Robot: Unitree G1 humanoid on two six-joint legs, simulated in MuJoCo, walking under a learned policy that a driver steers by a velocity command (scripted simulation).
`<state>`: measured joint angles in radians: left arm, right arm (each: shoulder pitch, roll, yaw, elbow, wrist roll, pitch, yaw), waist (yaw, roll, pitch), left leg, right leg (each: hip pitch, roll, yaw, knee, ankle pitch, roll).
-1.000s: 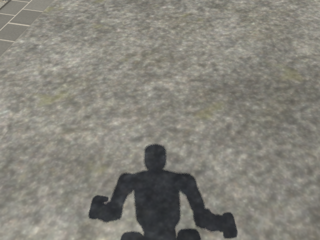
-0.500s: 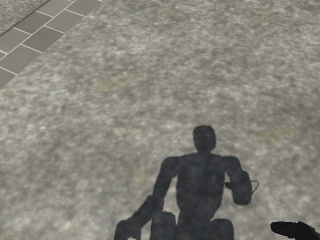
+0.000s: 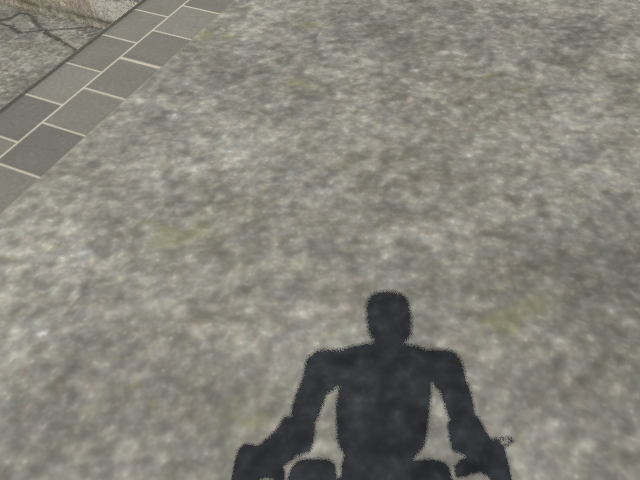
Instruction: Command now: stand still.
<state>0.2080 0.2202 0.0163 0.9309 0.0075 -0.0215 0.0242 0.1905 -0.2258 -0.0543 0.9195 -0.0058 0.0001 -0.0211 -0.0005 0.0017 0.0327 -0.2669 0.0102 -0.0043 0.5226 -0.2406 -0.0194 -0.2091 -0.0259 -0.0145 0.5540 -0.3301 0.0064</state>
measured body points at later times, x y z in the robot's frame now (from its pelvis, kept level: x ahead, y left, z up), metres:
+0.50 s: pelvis +0.10 +0.04 +0.00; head +0.10 +0.05 +0.45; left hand +0.14 +0.31 -0.14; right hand +0.11 -0.24 -0.13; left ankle +0.06 +0.12 -0.73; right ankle +0.02 -0.11 -0.66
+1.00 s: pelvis +0.34 -0.04 -0.01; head +0.38 -0.04 +0.44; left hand +0.55 +0.18 -0.12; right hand +0.34 -0.32 -0.13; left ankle +0.26 +0.14 -0.62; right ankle +0.40 -0.11 -0.73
